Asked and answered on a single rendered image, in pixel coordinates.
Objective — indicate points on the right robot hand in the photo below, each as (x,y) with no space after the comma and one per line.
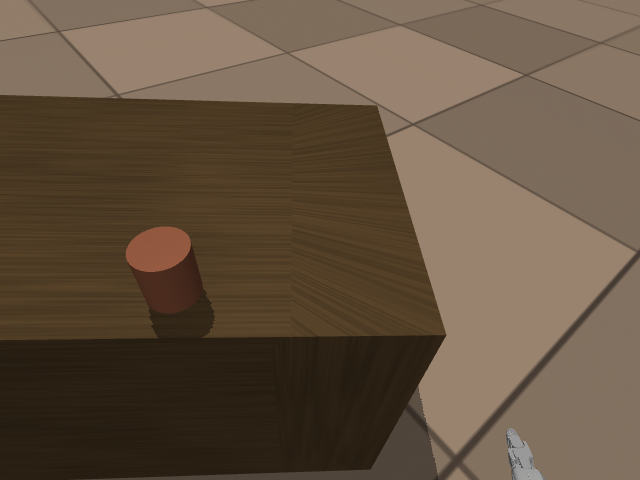
(521,458)

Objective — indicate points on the can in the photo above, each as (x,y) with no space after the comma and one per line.
(164,265)

